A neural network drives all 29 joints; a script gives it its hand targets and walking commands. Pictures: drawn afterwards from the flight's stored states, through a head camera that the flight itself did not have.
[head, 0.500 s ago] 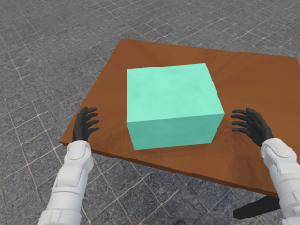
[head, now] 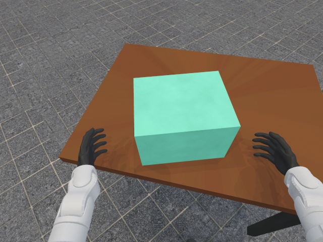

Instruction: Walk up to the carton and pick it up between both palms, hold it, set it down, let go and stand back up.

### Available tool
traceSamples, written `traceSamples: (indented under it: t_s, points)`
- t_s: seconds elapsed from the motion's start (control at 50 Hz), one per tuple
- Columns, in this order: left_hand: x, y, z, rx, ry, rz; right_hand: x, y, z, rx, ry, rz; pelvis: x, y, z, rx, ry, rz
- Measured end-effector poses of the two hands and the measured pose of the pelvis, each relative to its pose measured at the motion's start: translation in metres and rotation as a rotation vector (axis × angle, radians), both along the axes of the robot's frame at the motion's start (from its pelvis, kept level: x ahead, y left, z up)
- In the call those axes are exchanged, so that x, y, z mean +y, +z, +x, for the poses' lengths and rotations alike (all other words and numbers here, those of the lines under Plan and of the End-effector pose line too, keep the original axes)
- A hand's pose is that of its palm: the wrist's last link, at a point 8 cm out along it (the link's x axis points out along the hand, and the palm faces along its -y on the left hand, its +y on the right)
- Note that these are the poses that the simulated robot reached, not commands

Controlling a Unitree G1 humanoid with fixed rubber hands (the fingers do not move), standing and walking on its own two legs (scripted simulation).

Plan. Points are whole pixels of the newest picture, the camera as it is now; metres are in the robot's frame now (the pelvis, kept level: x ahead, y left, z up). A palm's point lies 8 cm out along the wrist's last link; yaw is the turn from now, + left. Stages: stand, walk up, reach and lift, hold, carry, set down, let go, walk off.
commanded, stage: set down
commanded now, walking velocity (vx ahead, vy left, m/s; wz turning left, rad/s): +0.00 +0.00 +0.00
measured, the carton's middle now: (179, 118) +0.45 +0.00 -0.01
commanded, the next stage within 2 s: none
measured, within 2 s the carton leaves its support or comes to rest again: neither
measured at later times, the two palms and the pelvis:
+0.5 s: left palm (91, 171) +0.25 +0.20 +0.02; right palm (291, 176) +0.30 -0.28 -0.01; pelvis +0.00 +0.00 +0.00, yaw +0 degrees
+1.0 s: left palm (88, 189) +0.21 +0.21 -0.01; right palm (284, 194) +0.26 -0.26 -0.02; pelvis +0.00 +0.01 +0.00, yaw +0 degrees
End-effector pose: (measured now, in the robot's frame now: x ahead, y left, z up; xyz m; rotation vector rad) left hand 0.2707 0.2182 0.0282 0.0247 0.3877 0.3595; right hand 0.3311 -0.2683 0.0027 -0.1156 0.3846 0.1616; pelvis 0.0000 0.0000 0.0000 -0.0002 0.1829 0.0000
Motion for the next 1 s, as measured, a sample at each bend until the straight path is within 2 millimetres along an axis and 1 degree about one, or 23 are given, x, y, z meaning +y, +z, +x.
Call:
traceSamples:
  t_s: [0.18,0.32,0.5,0.68,0.76,0.86,0.9,1.0]
  points:
    - [-0.004,-0.004,-0.010,-0.007,-0.014,-0.009,-0.008,-0.005,-0.019,0.003,-0.030,0.003,0.001,0.000,0.001,-0.015,0.000,-0.001]
    - [-0.009,-0.004,-0.014,-0.019,-0.021,-0.006,-0.010,-0.006,-0.025,0.002,-0.029,0.012,0.001,0.000,0.000,-0.020,0.000,-0.001]
    - [-0.014,-0.009,-0.020,-0.012,-0.027,-0.024,-0.011,-0.008,-0.033,0.017,-0.034,0.017,0.001,0.001,0.000,-0.024,0.000,-0.002]
    - [-0.010,-0.019,-0.038,0.012,-0.008,-0.036,-0.014,-0.018,-0.054,0.064,-0.048,0.008,0.004,0.000,0.000,-0.034,0.000,-0.005]
    - [-0.008,-0.023,-0.044,0.026,-0.005,-0.042,-0.011,-0.021,-0.063,0.078,-0.047,0.010,0.005,0.000,-0.001,-0.040,0.000,-0.007]
    - [-0.008,-0.027,-0.051,0.039,0.000,-0.056,-0.001,-0.025,-0.070,0.092,-0.031,0.014,0.007,0.000,0.001,-0.052,0.000,-0.010]
    - [-0.008,-0.029,-0.053,0.044,0.001,-0.063,0.003,-0.027,-0.071,0.099,-0.029,0.009,0.008,0.000,0.002,-0.057,0.001,-0.010]
    - [-0.009,-0.035,-0.057,0.063,-0.013,-0.090,0.006,-0.026,-0.072,0.100,-0.042,-0.021,0.009,0.001,0.005,-0.081,0.001,-0.012]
